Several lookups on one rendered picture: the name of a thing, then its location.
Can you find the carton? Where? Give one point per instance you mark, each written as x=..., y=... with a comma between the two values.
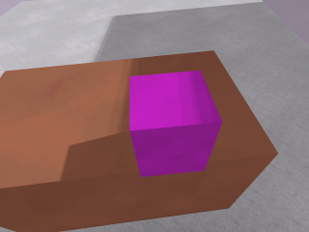
x=173, y=122

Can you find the pedestal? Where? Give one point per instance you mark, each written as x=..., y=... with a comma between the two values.
x=67, y=159

